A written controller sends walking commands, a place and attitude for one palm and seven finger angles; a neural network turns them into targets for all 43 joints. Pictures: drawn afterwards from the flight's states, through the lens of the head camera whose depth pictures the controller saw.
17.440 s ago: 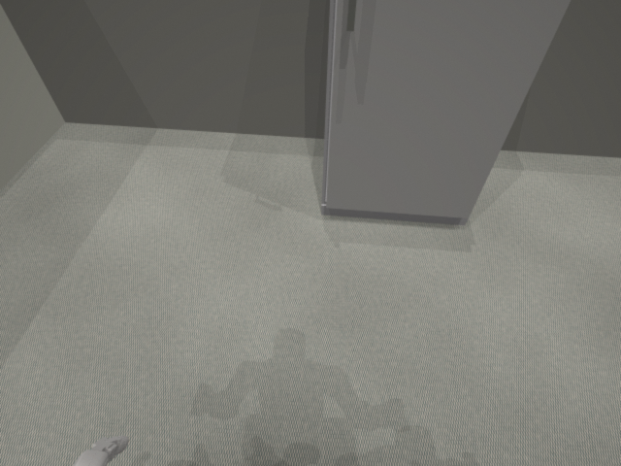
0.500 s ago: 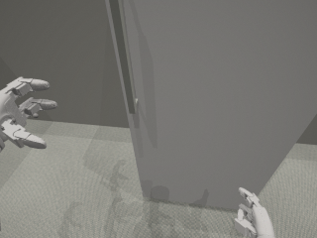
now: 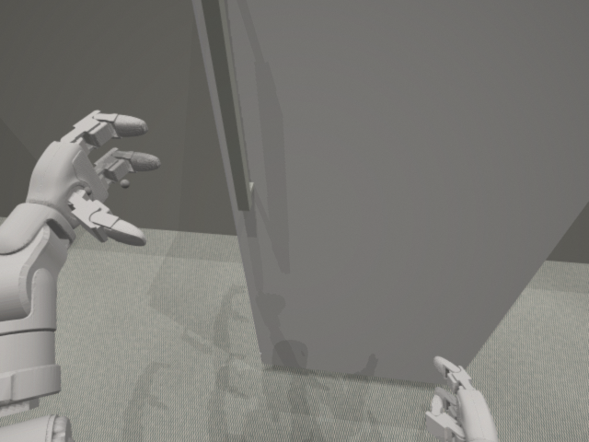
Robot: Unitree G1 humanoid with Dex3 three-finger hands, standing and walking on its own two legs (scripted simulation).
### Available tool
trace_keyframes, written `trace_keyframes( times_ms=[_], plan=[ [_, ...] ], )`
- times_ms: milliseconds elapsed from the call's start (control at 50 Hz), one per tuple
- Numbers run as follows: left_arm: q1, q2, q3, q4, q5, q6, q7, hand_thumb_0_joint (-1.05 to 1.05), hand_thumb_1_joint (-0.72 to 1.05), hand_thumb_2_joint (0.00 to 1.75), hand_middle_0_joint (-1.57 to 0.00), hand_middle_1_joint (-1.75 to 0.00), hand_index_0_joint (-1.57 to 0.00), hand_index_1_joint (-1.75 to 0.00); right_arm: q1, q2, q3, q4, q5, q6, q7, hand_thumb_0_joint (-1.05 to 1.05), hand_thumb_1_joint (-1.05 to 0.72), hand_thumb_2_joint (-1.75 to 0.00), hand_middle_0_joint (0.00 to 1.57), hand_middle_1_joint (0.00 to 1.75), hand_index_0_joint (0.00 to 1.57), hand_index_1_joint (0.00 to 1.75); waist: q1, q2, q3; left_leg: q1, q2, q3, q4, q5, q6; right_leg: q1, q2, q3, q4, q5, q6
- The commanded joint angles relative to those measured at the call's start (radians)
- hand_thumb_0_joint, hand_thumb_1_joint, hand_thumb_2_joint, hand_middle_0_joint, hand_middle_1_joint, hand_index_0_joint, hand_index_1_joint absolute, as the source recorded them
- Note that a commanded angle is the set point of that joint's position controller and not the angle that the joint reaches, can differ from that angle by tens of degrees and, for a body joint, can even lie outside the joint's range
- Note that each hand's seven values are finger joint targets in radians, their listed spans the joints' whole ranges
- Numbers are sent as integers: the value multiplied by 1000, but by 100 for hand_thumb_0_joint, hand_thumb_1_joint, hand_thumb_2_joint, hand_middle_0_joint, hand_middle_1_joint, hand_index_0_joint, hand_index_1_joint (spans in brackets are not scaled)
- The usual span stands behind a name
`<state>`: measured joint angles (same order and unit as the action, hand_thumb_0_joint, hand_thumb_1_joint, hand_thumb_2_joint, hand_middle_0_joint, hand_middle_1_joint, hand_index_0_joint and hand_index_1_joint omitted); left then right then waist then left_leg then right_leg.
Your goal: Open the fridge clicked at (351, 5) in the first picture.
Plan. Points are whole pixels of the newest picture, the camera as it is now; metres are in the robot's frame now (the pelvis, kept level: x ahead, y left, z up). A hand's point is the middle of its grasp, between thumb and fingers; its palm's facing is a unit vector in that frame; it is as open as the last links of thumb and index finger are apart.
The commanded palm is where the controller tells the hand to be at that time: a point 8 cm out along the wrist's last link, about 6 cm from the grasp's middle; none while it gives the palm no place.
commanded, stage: move the hooked fingers beside the handle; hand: left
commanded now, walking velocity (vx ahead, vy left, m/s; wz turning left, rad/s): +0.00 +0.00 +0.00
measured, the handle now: (231, 90) +0.49 +0.15 +0.27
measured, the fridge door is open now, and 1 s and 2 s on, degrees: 0 0 0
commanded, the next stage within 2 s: none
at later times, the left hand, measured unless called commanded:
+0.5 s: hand (158, 159) +0.38 +0.22 +0.22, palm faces +0.06 -1.00 -0.04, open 14.0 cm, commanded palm +0.36 +0.27 +0.22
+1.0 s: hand (187, 134) +0.43 +0.20 +0.23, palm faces +0.02 -1.00 +0.00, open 14.0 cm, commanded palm +0.41 +0.26 +0.22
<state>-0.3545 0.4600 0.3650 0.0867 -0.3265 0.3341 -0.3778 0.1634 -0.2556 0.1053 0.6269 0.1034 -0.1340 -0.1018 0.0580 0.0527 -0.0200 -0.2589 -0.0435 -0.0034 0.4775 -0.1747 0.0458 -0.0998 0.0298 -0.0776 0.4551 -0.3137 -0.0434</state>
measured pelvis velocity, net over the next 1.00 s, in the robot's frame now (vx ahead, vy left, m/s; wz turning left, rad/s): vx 0.02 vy -0.02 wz -0.04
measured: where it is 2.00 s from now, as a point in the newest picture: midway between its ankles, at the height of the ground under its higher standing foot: outside the picture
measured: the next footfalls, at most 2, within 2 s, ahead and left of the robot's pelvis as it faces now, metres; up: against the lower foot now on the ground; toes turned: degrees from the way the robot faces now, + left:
none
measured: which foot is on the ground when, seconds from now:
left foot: down 0.00-1.00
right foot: down 0.00-1.00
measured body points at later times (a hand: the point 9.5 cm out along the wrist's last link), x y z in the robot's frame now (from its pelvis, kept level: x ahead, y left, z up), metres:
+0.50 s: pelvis +0.00 -0.01 +0.00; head -0.01 -0.03 +0.45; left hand +0.38 +0.28 +0.22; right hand +0.16 -0.26 -0.09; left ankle +0.05 +0.09 -0.74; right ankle -0.04 -0.09 -0.74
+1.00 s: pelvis +0.02 -0.02 +0.00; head +0.01 -0.03 +0.45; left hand +0.43 +0.25 +0.23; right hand +0.13 -0.28 -0.10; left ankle +0.05 +0.09 -0.74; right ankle -0.04 -0.09 -0.74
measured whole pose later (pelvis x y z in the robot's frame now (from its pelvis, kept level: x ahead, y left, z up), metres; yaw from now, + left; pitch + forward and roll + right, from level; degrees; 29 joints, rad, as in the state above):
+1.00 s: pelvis +0.02 -0.02 +0.00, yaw -2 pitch +1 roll +0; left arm -0.69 0.50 0.37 0.62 -0.23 0.21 -0.29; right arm 0.28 -0.29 0.05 0.65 0.10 -0.06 -0.09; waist -0.02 0.04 -0.05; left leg -0.31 -0.01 0.02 0.49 -0.20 0.03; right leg -0.16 0.05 -0.04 0.47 -0.33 -0.06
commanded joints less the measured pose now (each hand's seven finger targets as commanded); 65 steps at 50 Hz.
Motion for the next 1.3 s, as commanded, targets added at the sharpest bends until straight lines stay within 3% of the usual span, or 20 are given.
trace_keyframes(
  times_ms=[0, 80, 140, 160, 200, 240, 320, 500, 560, 680, 740, 780, 820, 860, 940, 1020, 1060, 1140, 1160, 1280],
  plan=[
    [-432, 297, 110, -42, 26, -18, 59, 0, -50, 30, -30, -120, -30, -120, -151, -127, -51, -155, -3, -41, -8, 0, -90, -90, 20, 30, 20, 30, -11, 39, -178, 229, 33, -85, -68, 63, -6, -167, -19, 39, -99, 161, 12],
    [-479, 253, 40, 3, 43, 5, 65, 0, -50, 30, -30, -120, -30, -120, -141, -132, -56, -164, 2, -26, -6, 0, -90, -90, 20, 30, 20, 30, -29, 11, -182, 227, 36, -81, -62, 59, 0, -172, -21, 47, -106, 165, 15],
    [-555, 224, -2, -101, 38, -53, 59, 0, -50, 30, -30, -120, -30, -120, -138, -127, -62, -179, 0, -32, -4, 0, -90, -90, 20, 30, 20, 30, -42, 17, -256, 286, 40, -82, -44, 113, 4, -155, -20, 48, -98, 211, 10],
    [-546, 273, 51, -111, 37, -70, 62, 0, -50, 30, -30, -120, -30, -120, -137, -131, -64, -182, -3, -33, -3, 0, -90, -90, 20, 30, 20, 30, -30, 25, -288, 300, 36, -84, -41, 134, 5, -140, -18, 54, -95, 234, 9],
    [-583, 261, 45, -102, 32, -93, 62, 0, -50, 30, -30, -120, -30, -120, -130, -127, -61, -176, -5, -32, -6, 0, -90, -90, 20, 30, 20, 30, -34, 27, -290, 309, 34, -83, -45, 136, 3, -140, -17, 51, -93, 238, 9],
    [-540, 321, 103, -18, 31, -98, 71, 0, -50, 30, -30, -120, -30, -120, -108, -137, -67, -154, -7, -26, -6, 0, -90, -90, 20, 30, 20, 30, -26, -38, -260, 271, 37, -73, -45, 127, 8, -133, -16, 54, -102, 238, 14],
    [-589, 294, 65, 115, 56, -59, 92, 0, -50, 30, -30, -120, -30, -120, -96, -143, -69, -138, -2, -10, -11, 0, -90, -90, 20, 30, 20, 30, -40, 8, -181, 216, 34, -63, -56, 62, 6, -176, -22, 63, -111, 184, 18],
    [-732, 293, 35, 96, 56, -140, 75, 0, -50, 30, -30, -120, -30, -120, -56, -149, -83, -144, -3, -8, -10, 0, -90, -90, 20, 30, 20, 30, -67, 4, -300, 277, 30, -54, -18, 169, 17, -137, -20, 73, -87, 323, 20],
    [-707, 335, 75, 158, 58, -151, 76, 0, -50, 30, -30, -120, -30, -120, -38, -154, -85, -131, -4, -5, -8, 0, -90, -90, 20, 30, 20, 30, -57, -9, -296, 253, 29, -49, -12, 182, 18, -123, -22, 75, -80, 358, 22],
    [-713, 311, 36, 291, 78, -119, 80, 0, -50, 30, -30, -120, -30, -120, -13, -162, -91, -127, 2, 13, -2, 0, -90, -90, 20, 30, 20, 30, -66, -12, -239, 191, 28, -38, -4, 144, 18, -160, -27, 79, -77, 341, 29],
    [-777, 316, 27, 294, 79, -147, 85, 0, -50, 30, -30, -120, -30, -120, 9, -166, -99, -127, 1, 18, -3, 0, -90, -90, 20, 30, 20, 30, -81, -51, -262, 198, 32, -36, 6, 158, 24, -158, -24, 77, -75, 348, 31],
    [-868, 311, 14, 243, 84, -179, 87, 0, -50, 30, -30, -120, -30, -120, 9, -163, -99, -127, -2, 13, -5, 0, -90, -90, 20, 30, 20, 30, -90, 0, -317, 242, 31, -42, 10, 183, 23, -154, -23, 83, -65, 369, 26],
    [-864, 315, 27, 243, 85, -201, 94, 0, -50, 30, -30, -120, -30, -120, 21, -162, -98, -124, -6, 12, -2, 0, -90, -90, 20, 30, 20, 30, -81, 36, -340, 264, 31, -47, 15, 210, 19, -152, -20, 80, -57, 384, 21],
    [-847, 350, 62, 240, 82, -215, 95, 0, -50, 30, -30, -120, -30, -120, 26, -168, -102, -122, -8, 11, -1, 0, -90, -90, 20, 30, 20, 30, -74, -6, -369, 261, 31, -43, 18, 235, 24, -117, -21, 85, -51, 432, 26],
    [-702, 379, 108, 375, 87, -179, 90, 0, -50, 30, -30, -120, -30, -120, 45, -172, -105, -123, -8, 28, 3, 0, -90, -90, 20, 30, 20, 30, -47, -65, -320, 184, 29, -24, 14, 219, 25, -89, -29, 81, -47, 461, 34],
    [-678, 373, 90, 396, 99, -145, 73, 0, -50, 30, -30, -120, -30, -120, 42, -174, -106, -145, 0, 43, 7, 0, -90, -90, 20, 30, 20, 30, -53, -46, -269, 143, 29, -18, 11, 190, 23, -118, -30, 86, -45, 456, 40],
    [-698, 400, 109, 327, 96, -172, 70, 0, -50, 30, -30, -120, -30, -120, 37, -175, -109, -158, 0, 46, 8, 0, -90, -90, 20, 30, 20, 30, -51, -41, -301, 159, 30, -20, 20, 226, 26, -96, -30, 89, -34, 500, 41],
    [-802, 322, 35, 110, 74, -236, 55, 0, -50, 30, -30, -120, -30, -120, 22, -159, -109, -178, -1, 30, 7, 0, -90, -90, 20, 30, 20, 30, -80, 61, -386, 299, 36, -31, 42, 314, 28, -127, -15, 79, -31, 486, 25],
    [-799, 365, 85, 82, 72, -240, 57, 0, -50, 30, -30, -120, -30, -120, 23, -165, -111, -172, -6, 24, 8, 0, -90, -90, 20, 30, 20, 30, -70, 82, -412, 324, 36, -42, 46, 325, 25, -130, -13, 84, -30, 491, 25],
    [-715, 261, 11, 307, 60, -130, 52, 0, -50, 30, -30, -120, -30, -120, 21, -170, -104, -127, 5, 28, 0, 0, -90, -90, 20, 30, 20, 30, -85, -33, -218, 212, 37, -41, 21, 171, 22, -221, -12, 65, -57, 351, 29]
  ],
)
